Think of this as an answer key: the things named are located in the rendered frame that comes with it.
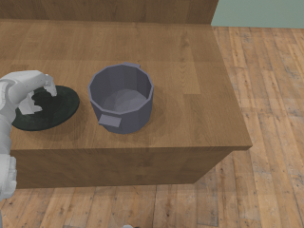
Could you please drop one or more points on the left robot hand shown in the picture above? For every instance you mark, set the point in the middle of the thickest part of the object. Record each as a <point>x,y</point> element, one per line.
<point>33,79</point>

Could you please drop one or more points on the table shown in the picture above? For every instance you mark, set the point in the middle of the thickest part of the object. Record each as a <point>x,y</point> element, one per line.
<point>195,121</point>

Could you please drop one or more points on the left robot upper arm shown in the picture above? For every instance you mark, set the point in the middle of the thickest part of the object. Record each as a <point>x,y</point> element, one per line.
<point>8,181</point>

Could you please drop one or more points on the pot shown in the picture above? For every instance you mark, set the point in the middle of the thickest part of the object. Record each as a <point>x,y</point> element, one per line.
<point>122,97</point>

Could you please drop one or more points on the knob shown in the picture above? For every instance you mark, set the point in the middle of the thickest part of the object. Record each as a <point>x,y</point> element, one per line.
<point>42,98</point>

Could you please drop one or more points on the lid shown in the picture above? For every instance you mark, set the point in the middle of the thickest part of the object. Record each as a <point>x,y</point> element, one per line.
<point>63,106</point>

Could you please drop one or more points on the robot left forearm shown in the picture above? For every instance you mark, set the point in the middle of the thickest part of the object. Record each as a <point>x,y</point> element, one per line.
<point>12,93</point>

